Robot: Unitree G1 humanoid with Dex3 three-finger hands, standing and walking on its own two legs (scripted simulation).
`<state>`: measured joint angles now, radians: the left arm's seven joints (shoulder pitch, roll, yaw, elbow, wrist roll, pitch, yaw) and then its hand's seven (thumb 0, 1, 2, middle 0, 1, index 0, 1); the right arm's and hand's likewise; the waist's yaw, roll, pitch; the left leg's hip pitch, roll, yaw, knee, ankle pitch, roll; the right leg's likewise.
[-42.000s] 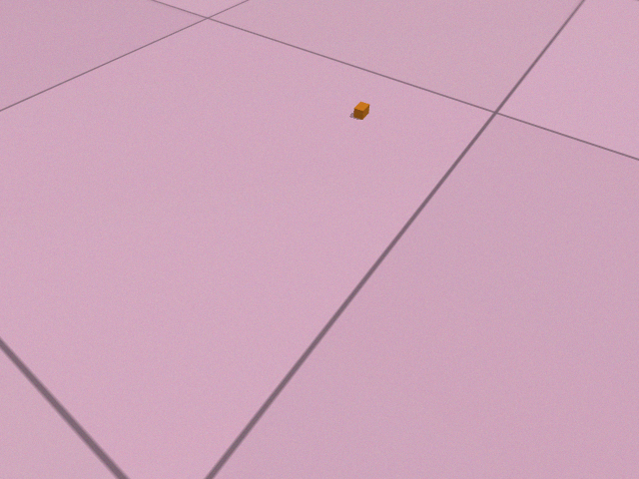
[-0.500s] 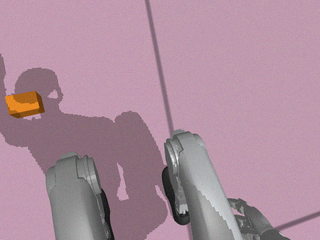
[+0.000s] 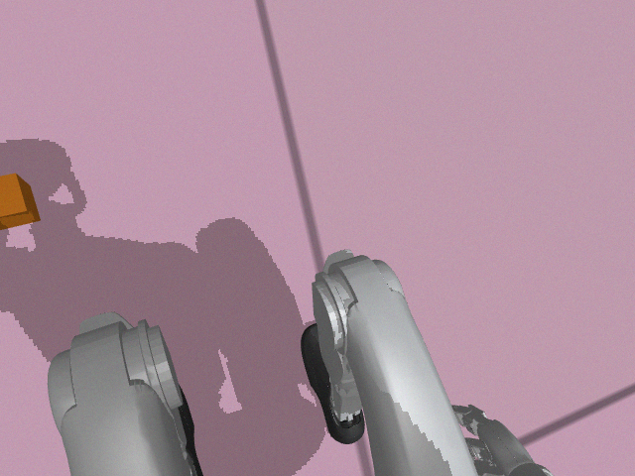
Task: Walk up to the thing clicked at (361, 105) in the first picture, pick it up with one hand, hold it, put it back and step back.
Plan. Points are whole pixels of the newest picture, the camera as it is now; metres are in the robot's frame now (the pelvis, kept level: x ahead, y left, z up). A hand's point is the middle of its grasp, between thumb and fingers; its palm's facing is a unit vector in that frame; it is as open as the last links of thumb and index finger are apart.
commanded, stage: home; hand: left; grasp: from above
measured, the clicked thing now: out of the picture +0.50 +0.34 -0.29
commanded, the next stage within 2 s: none
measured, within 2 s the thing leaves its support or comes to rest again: neither
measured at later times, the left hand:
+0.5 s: hand out of the picture +0.38 +0.33 +0.02, palm faces -0.23 -0.62 -0.75, open 8.2 cm
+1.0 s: hand out of the picture +0.27 +0.24 +0.23, palm faces +0.18 -0.94 -0.29, open 7.4 cm
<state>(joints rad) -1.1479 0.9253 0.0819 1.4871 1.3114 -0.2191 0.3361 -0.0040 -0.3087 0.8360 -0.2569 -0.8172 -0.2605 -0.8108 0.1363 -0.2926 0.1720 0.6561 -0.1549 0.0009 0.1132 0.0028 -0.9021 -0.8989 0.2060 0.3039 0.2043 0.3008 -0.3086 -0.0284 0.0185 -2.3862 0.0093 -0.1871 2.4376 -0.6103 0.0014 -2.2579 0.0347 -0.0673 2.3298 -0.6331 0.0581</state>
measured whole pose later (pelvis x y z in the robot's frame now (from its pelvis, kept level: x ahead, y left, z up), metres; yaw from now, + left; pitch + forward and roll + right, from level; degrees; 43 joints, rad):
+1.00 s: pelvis +0.05 +0.00 +0.31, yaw +9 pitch +21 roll -5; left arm 0.12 0.31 0.09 0.15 -0.01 0.39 0.07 0.01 0.90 0.90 -0.20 -0.30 -0.21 -0.30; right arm 0.18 -0.20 0.05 0.56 0.04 -0.10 -0.09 0.01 -0.90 -0.90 0.21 0.30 0.21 0.30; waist -0.08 0.03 -0.18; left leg -1.22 0.05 -0.09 1.41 -0.56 -0.02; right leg -1.14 -0.01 -0.05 1.34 -0.56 0.03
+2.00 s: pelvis +0.09 +0.00 +0.40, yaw +11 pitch +10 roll -3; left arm 0.50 0.22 0.04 -0.14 -0.05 0.46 0.02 0.01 0.90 0.90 -0.20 -0.30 -0.20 -0.30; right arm 0.30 -0.21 0.04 0.55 0.00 -0.25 -0.18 0.02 -0.90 -0.90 0.21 0.30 0.21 0.30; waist -0.04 0.04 -0.15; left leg -0.71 0.04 -0.06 1.02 -0.48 -0.02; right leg -0.64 -0.01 -0.05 0.94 -0.47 0.03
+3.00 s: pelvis +0.10 +0.00 +0.40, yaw +11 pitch +10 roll -3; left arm 0.51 0.23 0.03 -0.15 -0.06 0.45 0.02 0.01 0.90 0.90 -0.20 -0.30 -0.20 -0.30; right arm 0.29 -0.21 0.03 0.54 0.00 -0.24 -0.18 0.02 -0.90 -0.90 0.21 0.30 0.21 0.30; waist -0.04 0.04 -0.16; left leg -0.72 0.04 -0.06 1.02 -0.49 -0.02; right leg -0.64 -0.01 -0.05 0.95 -0.49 0.03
